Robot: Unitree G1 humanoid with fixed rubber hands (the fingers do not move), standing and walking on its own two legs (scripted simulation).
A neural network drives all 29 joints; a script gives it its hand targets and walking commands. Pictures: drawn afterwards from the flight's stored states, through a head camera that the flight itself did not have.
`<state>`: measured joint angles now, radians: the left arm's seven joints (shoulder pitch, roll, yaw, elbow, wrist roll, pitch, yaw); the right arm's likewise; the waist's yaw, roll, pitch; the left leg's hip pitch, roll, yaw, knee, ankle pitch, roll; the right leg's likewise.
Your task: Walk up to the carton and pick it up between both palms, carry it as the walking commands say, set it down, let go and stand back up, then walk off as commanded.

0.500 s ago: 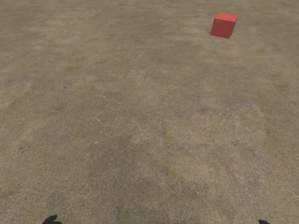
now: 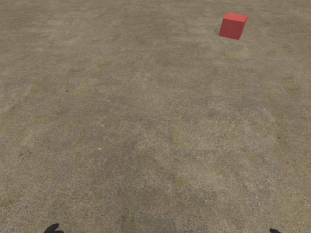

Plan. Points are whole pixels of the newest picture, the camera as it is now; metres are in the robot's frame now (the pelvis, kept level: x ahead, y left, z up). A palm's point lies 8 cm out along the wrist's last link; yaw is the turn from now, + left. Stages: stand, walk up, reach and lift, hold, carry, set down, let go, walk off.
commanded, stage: stand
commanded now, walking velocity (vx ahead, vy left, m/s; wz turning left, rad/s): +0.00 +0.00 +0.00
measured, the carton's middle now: (232, 25) +2.89 -1.06 -0.66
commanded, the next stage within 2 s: walk up in 0.14 s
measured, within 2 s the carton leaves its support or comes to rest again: neither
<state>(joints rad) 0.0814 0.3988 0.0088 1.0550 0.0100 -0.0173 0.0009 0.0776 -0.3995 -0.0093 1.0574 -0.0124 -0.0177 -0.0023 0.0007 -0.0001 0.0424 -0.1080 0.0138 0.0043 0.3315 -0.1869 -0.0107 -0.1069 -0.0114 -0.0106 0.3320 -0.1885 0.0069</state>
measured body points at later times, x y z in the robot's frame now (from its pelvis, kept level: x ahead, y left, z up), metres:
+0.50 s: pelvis +0.02 -0.02 +0.00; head +0.02 -0.03 +0.45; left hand +0.20 +0.32 -0.07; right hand +0.10 -0.39 -0.08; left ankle -0.01 +0.13 -0.75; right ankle +0.05 -0.17 -0.70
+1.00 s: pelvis +0.26 -0.12 -0.01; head +0.26 -0.12 +0.44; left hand +0.33 +0.25 -0.10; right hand +0.41 -0.47 -0.06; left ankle +0.45 -0.02 -0.72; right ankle +0.12 -0.22 -0.75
